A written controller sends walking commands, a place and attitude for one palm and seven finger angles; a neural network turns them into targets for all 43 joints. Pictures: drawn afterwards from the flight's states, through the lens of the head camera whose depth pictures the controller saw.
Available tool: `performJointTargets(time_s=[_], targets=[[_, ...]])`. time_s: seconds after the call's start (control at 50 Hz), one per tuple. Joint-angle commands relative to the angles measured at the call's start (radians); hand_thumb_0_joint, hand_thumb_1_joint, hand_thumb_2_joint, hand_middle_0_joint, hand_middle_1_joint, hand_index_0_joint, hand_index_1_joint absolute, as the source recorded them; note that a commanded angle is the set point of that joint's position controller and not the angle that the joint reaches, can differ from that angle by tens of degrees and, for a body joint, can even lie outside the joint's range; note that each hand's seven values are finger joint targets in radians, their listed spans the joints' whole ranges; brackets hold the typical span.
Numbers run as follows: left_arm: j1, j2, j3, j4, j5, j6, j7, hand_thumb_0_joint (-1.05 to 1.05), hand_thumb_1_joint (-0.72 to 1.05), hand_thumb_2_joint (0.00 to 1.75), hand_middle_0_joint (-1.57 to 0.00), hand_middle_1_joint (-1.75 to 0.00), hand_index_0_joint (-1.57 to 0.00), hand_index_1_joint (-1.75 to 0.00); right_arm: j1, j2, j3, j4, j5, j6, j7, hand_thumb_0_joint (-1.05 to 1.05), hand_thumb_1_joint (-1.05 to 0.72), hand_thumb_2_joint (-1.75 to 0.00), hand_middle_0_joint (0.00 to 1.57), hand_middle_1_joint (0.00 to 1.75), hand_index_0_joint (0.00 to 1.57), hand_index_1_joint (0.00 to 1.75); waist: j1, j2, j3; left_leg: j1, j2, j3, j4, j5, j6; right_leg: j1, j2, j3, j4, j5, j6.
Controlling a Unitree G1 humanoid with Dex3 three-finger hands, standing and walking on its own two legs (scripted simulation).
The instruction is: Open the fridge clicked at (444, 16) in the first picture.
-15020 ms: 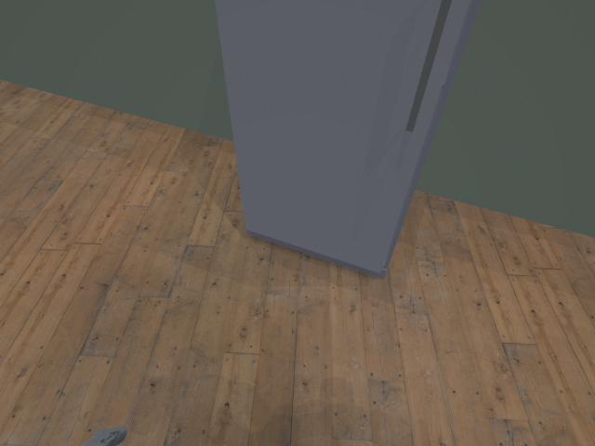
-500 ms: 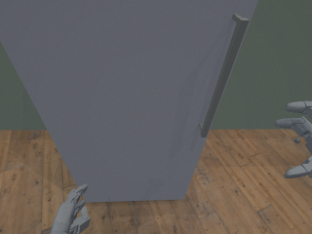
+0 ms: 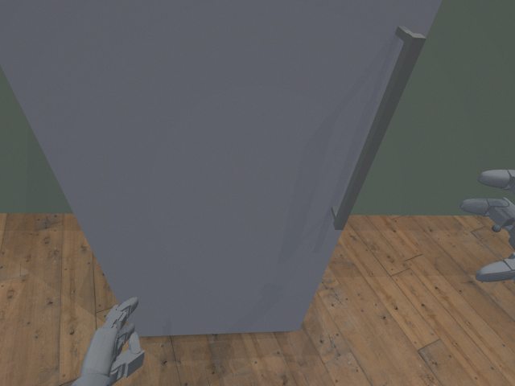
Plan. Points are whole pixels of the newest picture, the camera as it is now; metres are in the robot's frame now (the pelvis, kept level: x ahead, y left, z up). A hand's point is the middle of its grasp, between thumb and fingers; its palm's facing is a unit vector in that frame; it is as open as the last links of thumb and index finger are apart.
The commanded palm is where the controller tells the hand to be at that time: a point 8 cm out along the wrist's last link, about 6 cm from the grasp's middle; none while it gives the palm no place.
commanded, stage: move the hooked fingers beside the handle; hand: right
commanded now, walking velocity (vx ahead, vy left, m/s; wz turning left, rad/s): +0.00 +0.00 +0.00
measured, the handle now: (364, 148) +0.46 -0.16 +0.18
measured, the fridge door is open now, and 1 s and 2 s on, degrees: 0 0 0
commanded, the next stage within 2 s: none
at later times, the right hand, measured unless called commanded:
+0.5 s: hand (459, 201) +0.32 -0.25 +0.20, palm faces -0.02 +1.00 -0.08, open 14.0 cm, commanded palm +0.30 -0.30 +0.19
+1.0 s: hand (432, 186) +0.36 -0.24 +0.18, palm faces -0.02 +1.00 -0.07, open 14.0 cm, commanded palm +0.34 -0.29 +0.19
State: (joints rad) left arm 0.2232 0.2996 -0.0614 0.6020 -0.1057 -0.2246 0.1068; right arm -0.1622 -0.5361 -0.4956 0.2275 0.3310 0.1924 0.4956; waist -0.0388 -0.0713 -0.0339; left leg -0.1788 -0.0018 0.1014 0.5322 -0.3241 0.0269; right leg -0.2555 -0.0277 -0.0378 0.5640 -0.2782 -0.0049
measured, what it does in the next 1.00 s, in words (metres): stands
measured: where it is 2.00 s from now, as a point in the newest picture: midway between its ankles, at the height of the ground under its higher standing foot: outside the picture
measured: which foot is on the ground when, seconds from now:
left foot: down 0.00-1.00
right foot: down 0.00-1.00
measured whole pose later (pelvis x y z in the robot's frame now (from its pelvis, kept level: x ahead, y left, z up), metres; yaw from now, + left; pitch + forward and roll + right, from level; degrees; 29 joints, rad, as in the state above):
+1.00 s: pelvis +0.00 -0.01 +0.00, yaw +1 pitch +0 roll +0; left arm 0.25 0.29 -0.06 0.62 -0.10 -0.16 0.11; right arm -0.41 -0.47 -0.35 0.42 0.26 0.16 0.37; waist 0.01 -0.05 -0.03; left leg -0.20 0.01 0.08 0.50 -0.30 0.02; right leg -0.26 -0.01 -0.06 0.52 -0.25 -0.02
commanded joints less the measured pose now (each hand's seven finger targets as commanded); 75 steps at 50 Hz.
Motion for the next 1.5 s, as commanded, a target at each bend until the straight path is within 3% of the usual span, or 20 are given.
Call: performJointTargets(time_s=[0.0,0.08,0.14,0.2,0.24,0.26,0.38,0.44,0.54,0.56,0.66,0.74,0.84,0.9,1.02,1.14,1.24,1.26,1.32,1.48], targets=[[-0.131,0.091,0.036,-0.188,0.009,-0.067,0.014,0.0,0.9,0.9,-0.2,-0.3,-0.2,-0.3,-0.363,-0.251,-0.012,-0.361,0.023,-0.1,0.008,0.0,0.5,-0.3,0.3,1.2,0.3,1.2,0.023,-0.028,-0.216,-0.057,0.022,-0.073,-0.086,0.318,-0.019,0.201,0.027,0.064,-0.048,0.232,-0.044],[-0.119,0.088,0.034,-0.164,0.019,-0.076,0.016,0.0,0.9,0.9,-0.2,-0.3,-0.2,-0.3,-0.333,-0.272,-0.086,-0.339,0.048,-0.151,-0.034,0.0,0.5,-0.3,0.3,1.2,0.3,1.2,0.007,0.015,-0.241,-0.034,0.012,-0.055,-0.089,0.315,-0.013,0.209,0.022,0.077,-0.068,0.24,-0.04],[-0.117,0.092,0.034,-0.145,0.015,-0.072,0.013,0.0,0.9,0.9,-0.2,-0.3,-0.2,-0.3,-0.312,-0.243,-0.076,-0.208,0.03,-0.11,-0.067,0.0,0.5,-0.3,0.3,1.2,0.3,1.2,0.002,0.014,-0.127,-0.087,0.015,-0.039,-0.098,0.247,-0.01,0.154,0.018,0.081,-0.099,0.182,-0.032],[-0.115,0.099,0.036,-0.151,0.009,-0.052,0.008,0.0,0.9,0.9,-0.2,-0.3,-0.2,-0.3,-0.318,-0.225,-0.03,-0.152,-0.005,-0.044,-0.083,0.0,0.5,-0.3,0.3,1.2,0.3,1.2,0.004,0.005,-0.092,-0.095,0.021,-0.042,-0.104,0.229,-0.009,0.128,0.017,0.074,-0.109,0.172,-0.031],[-0.125,0.094,0.034,-0.172,0.007,-0.049,0.006,0.0,0.9,0.9,-0.2,-0.3,-0.2,-0.3,-0.364,-0.192,0.02,-0.206,-0.016,-0.03,-0.082,0.0,0.5,-0.3,0.3,1.2,0.3,1.2,0.012,-0.044,-0.12,-0.099,0.023,-0.042,-0.1,0.218,-0.006,0.15,0.017,0.077,-0.108,0.168,-0.03],[-0.12,0.092,0.036,-0.173,0.008,-0.047,0.005,0.0,0.9,0.9,-0.2,-0.3,-0.2,-0.3,-0.367,-0.191,0.031,-0.229,-0.017,-0.036,-0.083,0.0,0.5,-0.3,0.3,1.2,0.3,1.2,0.017,0.004,-0.139,-0.082,0.021,-0.043,-0.103,0.236,-0.005,0.16,0.011,0.076,-0.099,0.189,-0.033],[-0.105,0.09,0.033,-0.151,0.019,-0.052,0.019,0.0,0.9,0.9,-0.2,-0.3,-0.2,-0.3,-0.506,-0.221,0.002,-0.27,0.0,-0.128,-0.09,0.0,0.5,-0.3,0.3,1.2,0.3,1.2,0.032,0.013,-0.244,-0.069,0.01,-0.046,-0.1,0.241,-0.006,0.228,0.011,0.087,-0.094,0.202,-0.037],[-0.102,0.091,0.032,-0.136,0.018,-0.05,0.019,0.0,0.9,0.9,-0.2,-0.3,-0.2,-0.3,-0.498,-0.209,0.006,-0.2,-0.013,-0.129,-0.104,0.0,0.5,-0.3,0.3,1.2,0.3,1.2,0.026,-0.024,-0.214,-0.075,0.014,-0.039,-0.093,0.243,-0.002,0.216,0.011,0.088,-0.107,0.207,-0.028],[-0.092,0.103,0.038,-0.14,0.011,-0.023,0.012,0.0,0.9,0.9,-0.2,-0.3,-0.2,-0.3,-0.452,-0.189,0.035,-0.066,-0.036,-0.054,-0.112,0.0,0.5,-0.3,0.3,1.2,0.3,1.2,0.024,0.019,-0.134,-0.088,0.021,-0.04,-0.103,0.239,-0.002,0.147,0.01,0.082,-0.118,0.189,-0.029],[-0.086,0.109,0.043,-0.138,0.012,-0.016,0.01,0.0,0.9,0.9,-0.2,-0.3,-0.2,-0.3,-0.44,-0.207,0.023,-0.047,-0.036,-0.048,-0.11,0.0,0.5,-0.3,0.3,1.2,0.3,1.2,0.02,0.068,-0.146,-0.069,0.021,-0.047,-0.11,0.259,-0.003,0.143,0.007,0.075,-0.107,0.203,-0.033],[-0.098,0.092,0.036,-0.156,0.013,-0.016,0.012,0.0,0.9,0.9,-0.2,-0.3,-0.2,-0.3,-0.623,-0.167,0.097,-0.196,-0.032,-0.112,-0.107,0.0,0.5,-0.3,0.3,1.2,0.3,1.2,0.051,-0.001,-0.223,-0.076,0.017,-0.048,-0.101,0.275,0.0,0.223,0.006,0.079,-0.092,0.239,-0.036],[-0.078,0.099,0.042,-0.137,0.019,-0.02,0.016,0.0,0.9,0.9,-0.2,-0.3,-0.2,-0.3,-0.605,-0.214,0.023,-0.156,-0.026,-0.152,-0.121,0.0,0.5,-0.3,0.3,1.2,0.3,1.2,0.04,-0.006,-0.267,-0.05,0.014,-0.048,-0.091,0.315,0.002,0.242,0.009,0.08,-0.091,0.279,-0.034],[-0.067,0.11,0.045,-0.124,0.01,0.003,0.013,0.0,0.9,0.9,-0.2,-0.3,-0.2,-0.3,-0.582,-0.165,0.082,0.022,-0.046,-0.086,-0.129,0.0,0.5,-0.3,0.3,1.2,0.3,1.2,0.047,0.014,-0.138,-0.099,0.02,-0.051,-0.108,0.25,-0.002,0.15,0.011,0.072,-0.112,0.19,-0.033],[-0.067,0.112,0.051,-0.141,0.008,0.013,0.011,0.0,0.9,0.9,-0.2,-0.3,-0.2,-0.3,-0.616,-0.186,0.082,-0.012,-0.057,-0.078,-0.129,0.0,0.5,-0.3,0.3,1.2,0.3,1.2,0.045,0.014,-0.193,-0.074,0.022,-0.056,-0.104,0.286,-0.001,0.173,0.012,0.066,-0.099,0.226,-0.037],[-0.058,0.105,0.048,-0.138,0.019,0.01,0.009,0.0,0.9,0.9,-0.2,-0.3,-0.2,-0.3,-0.691,-0.204,0.047,-0.074,-0.04,-0.159,-0.144,0.0,0.5,-0.3,0.3,1.2,0.3,1.2,0.049,0.036,-0.287,-0.037,0.015,-0.057,-0.089,0.341,-0.001,0.219,0.012,0.067,-0.083,0.282,-0.04],[-0.031,0.118,0.051,-0.103,0.011,0.03,0.015,0.0,0.9,0.9,-0.2,-0.3,-0.2,-0.3,-0.715,-0.197,0.089,0.144,-0.073,-0.124,-0.148,0.0,0.5,-0.3,0.3,1.2,0.3,1.2,0.067,0.029,-0.145,-0.105,0.022,-0.068,-0.111,0.252,-0.005,0.132,0.012,0.057,-0.1,0.175,-0.041],[-0.01,0.121,0.056,-0.107,0.013,0.043,0.015,0.0,0.9,0.9,-0.2,-0.3,-0.2,-0.3,-0.841,-0.21,0.109,0.15,-0.077,-0.151,-0.136,0.0,0.5,-0.3,0.3,1.2,0.3,1.2,0.087,0.029,-0.237,-0.081,0.023,-0.08,-0.103,0.293,-0.006,0.155,0.018,0.053,-0.075,0.204,-0.046],[-0.001,0.123,0.06,-0.104,0.015,0.044,0.014,0.0,0.9,0.9,-0.2,-0.3,-0.2,-0.3,-0.845,-0.231,0.093,0.143,-0.072,-0.171,-0.135,0.0,0.5,-0.3,0.3,1.2,0.3,1.2,0.087,0.066,-0.256,-0.063,0.021,-0.079,-0.102,0.315,-0.007,0.158,0.012,0.054,-0.068,0.224,-0.049],[0.009,0.124,0.058,-0.098,0.02,0.041,0.016,0.0,0.9,0.9,-0.2,-0.3,-0.2,-0.3,-0.892,-0.288,0.038,0.153,-0.069,-0.221,-0.133,0.0,0.5,-0.3,0.3,1.2,0.3,1.2,0.081,0.04,-0.315,-0.025,0.02,-0.087,-0.088,0.354,-0.009,0.168,0.019,0.05,-0.063,0.248,-0.05],[0.035,0.139,0.069,-0.108,0.013,0.07,-0.004,0.0,0.9,0.9,-0.2,-0.3,-0.2,-0.3,-0.706,-0.273,0.042,0.329,-0.083,-0.186,-0.101,0.0,0.5,-0.3,0.3,1.2,0.3,1.2,0.054,0.031,-0.222,-0.042,0.026,-0.087,-0.075,0.409,-0.009,0.084,0.02,0.03,-0.061,0.259,-0.049]])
